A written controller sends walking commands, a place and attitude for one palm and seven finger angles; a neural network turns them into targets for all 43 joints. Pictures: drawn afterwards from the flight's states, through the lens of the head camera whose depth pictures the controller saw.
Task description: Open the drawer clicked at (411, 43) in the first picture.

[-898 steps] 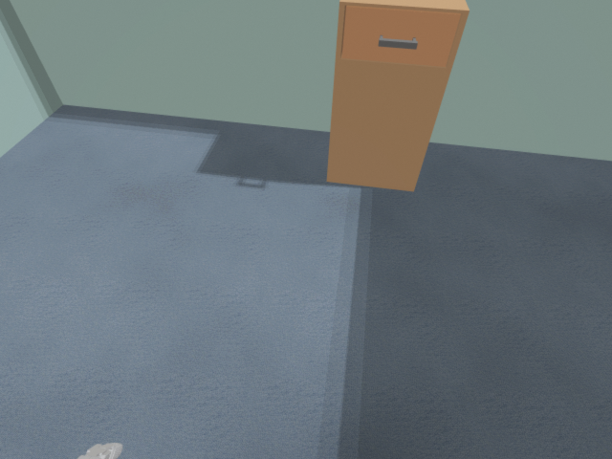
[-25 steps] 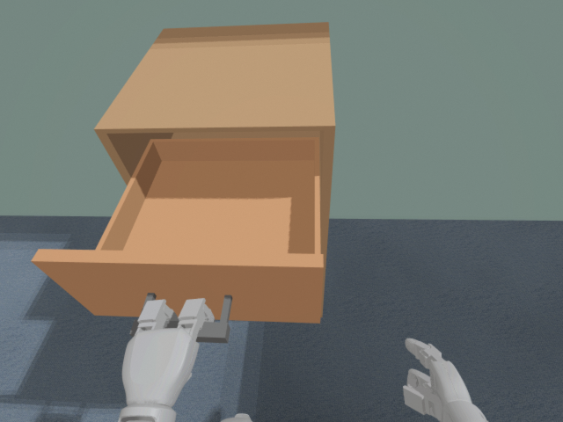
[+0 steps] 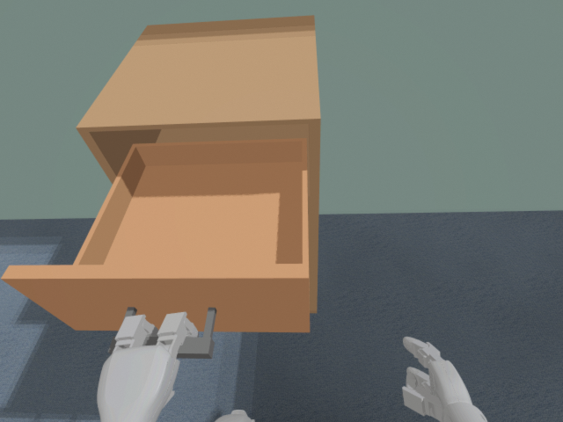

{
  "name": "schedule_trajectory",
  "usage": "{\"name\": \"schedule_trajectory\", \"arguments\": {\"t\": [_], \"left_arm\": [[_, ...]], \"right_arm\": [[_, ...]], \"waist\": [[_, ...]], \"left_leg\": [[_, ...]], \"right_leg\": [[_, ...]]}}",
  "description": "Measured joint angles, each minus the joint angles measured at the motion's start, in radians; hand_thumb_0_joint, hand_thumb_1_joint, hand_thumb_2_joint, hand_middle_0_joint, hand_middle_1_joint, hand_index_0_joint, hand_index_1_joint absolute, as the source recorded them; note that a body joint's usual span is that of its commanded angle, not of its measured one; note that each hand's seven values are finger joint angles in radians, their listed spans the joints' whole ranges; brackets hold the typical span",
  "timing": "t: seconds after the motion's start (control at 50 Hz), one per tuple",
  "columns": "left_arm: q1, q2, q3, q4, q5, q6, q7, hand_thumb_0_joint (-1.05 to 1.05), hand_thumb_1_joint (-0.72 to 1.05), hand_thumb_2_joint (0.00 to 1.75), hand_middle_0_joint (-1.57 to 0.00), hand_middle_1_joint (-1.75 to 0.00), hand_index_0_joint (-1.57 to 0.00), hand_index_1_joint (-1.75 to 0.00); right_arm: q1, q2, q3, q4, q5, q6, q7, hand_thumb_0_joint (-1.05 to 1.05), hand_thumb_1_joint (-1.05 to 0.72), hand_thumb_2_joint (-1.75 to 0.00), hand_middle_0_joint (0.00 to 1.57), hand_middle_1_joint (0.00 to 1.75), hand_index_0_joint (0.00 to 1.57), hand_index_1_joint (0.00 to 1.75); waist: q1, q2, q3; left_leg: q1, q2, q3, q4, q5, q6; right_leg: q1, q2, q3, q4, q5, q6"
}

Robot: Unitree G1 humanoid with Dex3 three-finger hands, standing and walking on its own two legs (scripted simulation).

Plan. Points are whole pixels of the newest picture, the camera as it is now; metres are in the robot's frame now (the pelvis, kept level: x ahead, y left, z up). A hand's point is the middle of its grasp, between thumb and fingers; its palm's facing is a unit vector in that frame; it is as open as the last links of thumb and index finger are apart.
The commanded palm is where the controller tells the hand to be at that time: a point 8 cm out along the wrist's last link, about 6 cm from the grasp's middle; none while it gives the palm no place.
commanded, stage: open the thumb to release the handle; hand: left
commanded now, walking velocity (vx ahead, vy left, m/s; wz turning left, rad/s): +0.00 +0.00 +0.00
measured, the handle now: (166, 331) +0.24 +0.18 +0.02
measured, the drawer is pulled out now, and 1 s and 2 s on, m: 0.30 0.30 0.30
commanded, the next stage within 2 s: lift the hand off the handle in 0.50 s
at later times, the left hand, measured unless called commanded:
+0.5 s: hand (157, 379) +0.19 +0.18 +0.00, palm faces +0.02 -0.16 -0.99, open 12.1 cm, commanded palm +0.15 +0.18 +0.05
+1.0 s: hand (157, 374) +0.19 +0.19 +0.00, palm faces +0.04 -0.15 -0.99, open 13.8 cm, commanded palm +0.17 +0.18 +0.06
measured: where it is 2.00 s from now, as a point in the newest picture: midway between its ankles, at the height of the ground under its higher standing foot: outside the picture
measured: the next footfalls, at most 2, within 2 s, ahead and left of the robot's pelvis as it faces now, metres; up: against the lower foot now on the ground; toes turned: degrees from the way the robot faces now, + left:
none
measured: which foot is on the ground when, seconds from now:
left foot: down 0.00-1.00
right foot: down 0.00-1.00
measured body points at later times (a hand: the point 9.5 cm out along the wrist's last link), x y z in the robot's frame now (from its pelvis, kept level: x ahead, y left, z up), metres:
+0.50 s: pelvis +0.00 +0.00 +0.00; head +0.03 -0.03 +0.45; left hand +0.18 +0.19 +0.05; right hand +0.21 -0.20 -0.10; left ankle +0.02 +0.15 -0.67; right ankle -0.02 -0.08 -0.67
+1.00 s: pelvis -0.01 +0.01 +0.00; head +0.02 -0.02 +0.45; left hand +0.18 +0.19 +0.05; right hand +0.20 -0.19 -0.10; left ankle +0.02 +0.15 -0.67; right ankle -0.02 -0.08 -0.67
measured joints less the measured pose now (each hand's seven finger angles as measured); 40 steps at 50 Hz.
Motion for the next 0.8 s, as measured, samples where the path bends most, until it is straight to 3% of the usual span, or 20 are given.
{"name": "schedule_trajectory", "arguments": {"t": [0.1,0.2,0.56,0.8], "left_arm": [[-0.045,0.015,-0.003,0.033,0.019,0.0,0.041,0.03,0.7,0.79,-0.29,-1.34,-0.37,-1.29],[-0.073,0.0,-0.009,0.039,-0.011,0.034,0.03,0.01,0.6,0.76,-0.32,-1.32,-0.38,-1.3],[-0.079,0.003,-0.016,0.054,-0.004,0.019,0.012,0.0,-0.34,0.37,-0.27,-1.22,-0.33,-1.22],[-0.103,-0.009,-0.048,0.064,0.006,0.049,0.027,0.0,-0.48,0.31,-0.27,-1.2,-0.32,-1.21]], "right_arm": [[-0.002,-0.015,-0.019,0.024,-0.01,0.0,-0.018,0.01,-0.91,-0.9,0.2,0.3,0.2,0.3],[-0.005,-0.016,-0.023,0.045,0.001,0.006,-0.03,0.01,-0.91,-0.9,0.2,0.3,0.2,0.3],[-0.013,-0.001,-0.005,0.021,0.003,0.006,-0.027,0.01,-0.91,-0.9,0.2,0.3,0.2,0.3],[-0.008,-0.005,-0.012,0.023,0.004,0.017,-0.025,0.01,-0.91,-0.9,0.2,0.3,0.2,0.3]], "waist": [[0.013,0.007,0.003],[0.021,0.009,0.008],[0.022,0.006,0.006],[0.024,0.014,0.006]], "left_leg": [[-0.031,-0.008,-0.014,0.024,-0.006,0.001],[-0.027,-0.015,-0.022,0.017,0.0,0.002],[-0.011,-0.014,-0.031,0.0,0.011,0.004],[-0.019,-0.018,-0.033,0.014,0.01,0.01]], "right_leg": [[-0.023,-0.007,-0.013,0.022,-0.012,0.0],[-0.015,-0.014,-0.021,0.016,-0.011,0.001],[0.009,-0.01,-0.028,-0.014,0.006,0.003],[0.006,-0.013,-0.03,-0.009,0.009,0.011]]}}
